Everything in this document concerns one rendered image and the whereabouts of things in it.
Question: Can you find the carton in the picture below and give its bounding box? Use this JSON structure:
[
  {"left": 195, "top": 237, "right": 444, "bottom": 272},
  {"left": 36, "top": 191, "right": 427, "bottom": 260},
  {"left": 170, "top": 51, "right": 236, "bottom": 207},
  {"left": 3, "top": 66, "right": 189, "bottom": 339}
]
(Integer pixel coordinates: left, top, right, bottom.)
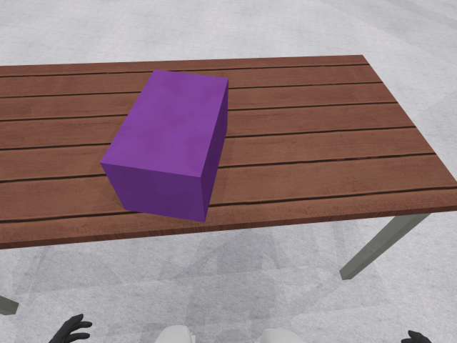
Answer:
[{"left": 100, "top": 69, "right": 229, "bottom": 222}]

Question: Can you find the robot left hand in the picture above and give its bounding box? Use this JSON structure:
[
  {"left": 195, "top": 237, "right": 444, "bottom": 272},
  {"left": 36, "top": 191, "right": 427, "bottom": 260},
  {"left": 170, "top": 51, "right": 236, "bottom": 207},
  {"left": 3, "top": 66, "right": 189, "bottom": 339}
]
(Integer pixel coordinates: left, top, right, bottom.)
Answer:
[{"left": 49, "top": 314, "right": 92, "bottom": 343}]

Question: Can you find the robot thigh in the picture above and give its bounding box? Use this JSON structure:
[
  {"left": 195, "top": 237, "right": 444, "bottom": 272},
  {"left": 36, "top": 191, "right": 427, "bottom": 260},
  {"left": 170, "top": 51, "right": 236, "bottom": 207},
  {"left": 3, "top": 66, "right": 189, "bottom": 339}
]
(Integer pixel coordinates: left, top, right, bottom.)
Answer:
[
  {"left": 154, "top": 325, "right": 196, "bottom": 343},
  {"left": 254, "top": 329, "right": 305, "bottom": 343}
]

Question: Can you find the left robot thigh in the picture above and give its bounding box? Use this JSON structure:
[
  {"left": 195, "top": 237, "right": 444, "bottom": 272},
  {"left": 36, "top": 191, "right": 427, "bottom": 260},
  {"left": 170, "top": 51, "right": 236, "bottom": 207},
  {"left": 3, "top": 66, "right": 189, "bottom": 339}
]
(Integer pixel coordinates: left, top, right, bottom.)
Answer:
[{"left": 154, "top": 325, "right": 196, "bottom": 343}]

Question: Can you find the right robot thigh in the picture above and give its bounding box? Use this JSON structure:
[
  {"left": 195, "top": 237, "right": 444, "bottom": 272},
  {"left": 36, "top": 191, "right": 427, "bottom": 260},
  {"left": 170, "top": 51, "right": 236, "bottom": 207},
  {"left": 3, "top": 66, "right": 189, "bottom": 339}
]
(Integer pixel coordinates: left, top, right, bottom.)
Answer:
[{"left": 254, "top": 329, "right": 305, "bottom": 343}]

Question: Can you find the table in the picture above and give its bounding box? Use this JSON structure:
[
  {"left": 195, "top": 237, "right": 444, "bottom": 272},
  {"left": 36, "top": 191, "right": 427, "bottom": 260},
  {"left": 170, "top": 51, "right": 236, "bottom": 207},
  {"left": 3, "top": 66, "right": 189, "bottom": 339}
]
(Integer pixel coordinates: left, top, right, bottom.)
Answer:
[{"left": 0, "top": 55, "right": 457, "bottom": 315}]

